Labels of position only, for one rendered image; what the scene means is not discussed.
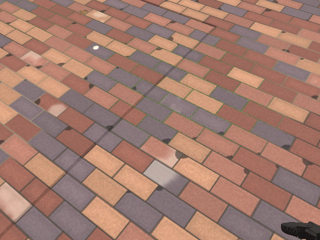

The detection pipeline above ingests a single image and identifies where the right robot hand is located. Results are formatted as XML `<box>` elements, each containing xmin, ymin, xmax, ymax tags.
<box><xmin>281</xmin><ymin>221</ymin><xmax>320</xmax><ymax>240</ymax></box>

